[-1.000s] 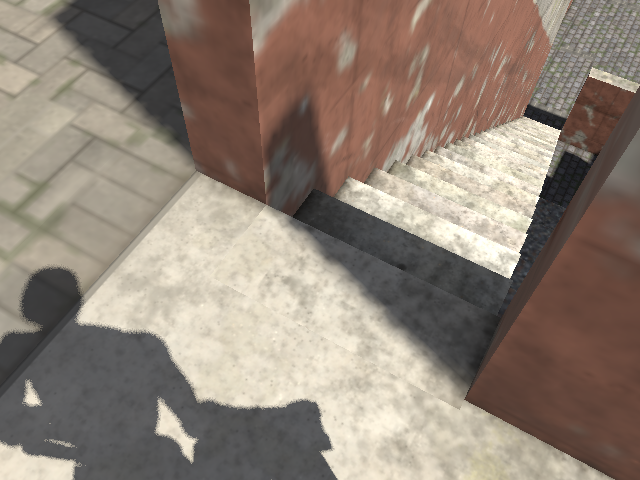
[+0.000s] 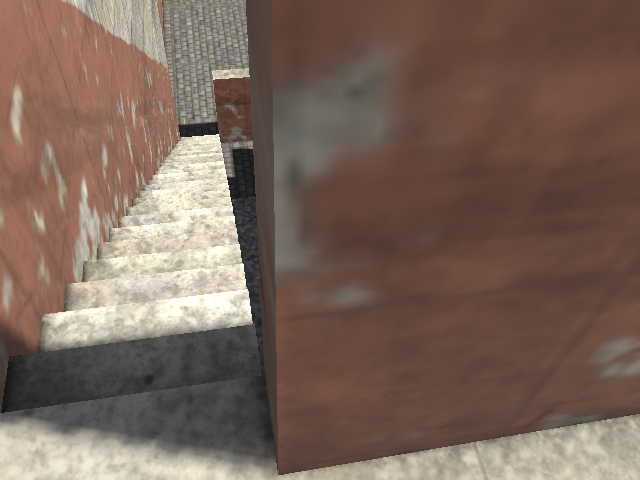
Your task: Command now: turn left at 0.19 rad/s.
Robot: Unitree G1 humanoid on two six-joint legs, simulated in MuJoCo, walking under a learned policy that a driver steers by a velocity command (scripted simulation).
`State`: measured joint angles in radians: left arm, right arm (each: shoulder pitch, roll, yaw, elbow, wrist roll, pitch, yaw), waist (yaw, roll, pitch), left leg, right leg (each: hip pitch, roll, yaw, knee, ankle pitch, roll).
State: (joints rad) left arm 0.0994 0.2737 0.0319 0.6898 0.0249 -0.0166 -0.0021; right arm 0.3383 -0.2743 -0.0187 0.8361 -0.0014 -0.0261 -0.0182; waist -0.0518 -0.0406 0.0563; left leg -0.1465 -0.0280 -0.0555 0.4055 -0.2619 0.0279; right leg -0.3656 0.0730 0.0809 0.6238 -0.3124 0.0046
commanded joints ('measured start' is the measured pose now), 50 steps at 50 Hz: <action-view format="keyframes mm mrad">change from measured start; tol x32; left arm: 1 56 58 0 -34 -3 12 31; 41 140 164 84 253 -13 96 65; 50 618 300 153 377 -35 61 130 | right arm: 1 -44 -173 -41 -47 18 12 -3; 50 -191 -162 -74 -141 25 75 14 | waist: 1 58 226 -143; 25 32 -226 -85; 30 -127 474 -87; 48 234 155 -24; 50 261 -587 -135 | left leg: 1 49 121 -137 82 947 37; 6 -279 -27 28 628 -382 -38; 14 -455 76 -9 902 -154 -125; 27 -72 48 185 172 -90 -8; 30 151 258 -445 -207 -104 261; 45 -16 183 -10 -270 153 79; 48 -403 78 189 2 1022 -215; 49 -555 4 240 475 784 -266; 50 -773 -96 130 1217 -300 -236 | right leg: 1 230 7 -60 -241 279 -22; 5 477 -457 190 -127 1054 -287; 25 170 -499 -187 -284 137 -116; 31 -453 -150 -124 627 -341 -7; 44 -256 -89 -109 314 -62 -60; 48 466 -108 -237 59 -85 -135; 49 698 -191 -147 -82 90 -208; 50 565 -682 656 -405 -226 -421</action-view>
